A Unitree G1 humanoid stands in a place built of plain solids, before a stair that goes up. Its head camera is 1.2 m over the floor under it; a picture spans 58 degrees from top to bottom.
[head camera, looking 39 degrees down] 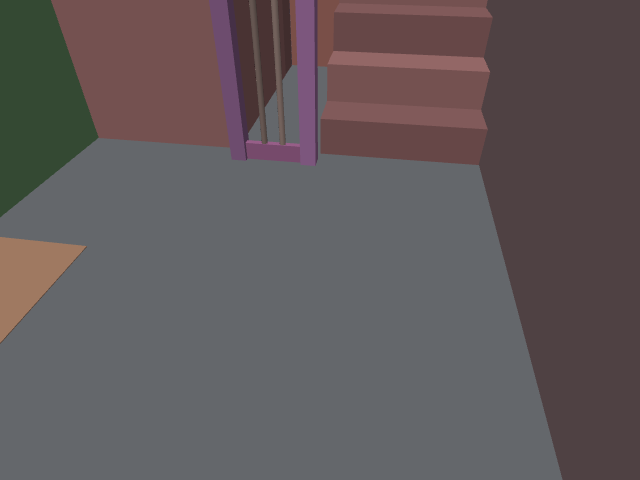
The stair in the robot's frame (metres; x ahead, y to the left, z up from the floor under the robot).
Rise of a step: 0.21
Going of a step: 0.26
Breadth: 0.90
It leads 9 degrees to the right of straight ahead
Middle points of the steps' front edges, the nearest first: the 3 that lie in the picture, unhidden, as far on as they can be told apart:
2.22 -0.44 0.21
2.48 -0.48 0.43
2.74 -0.53 0.64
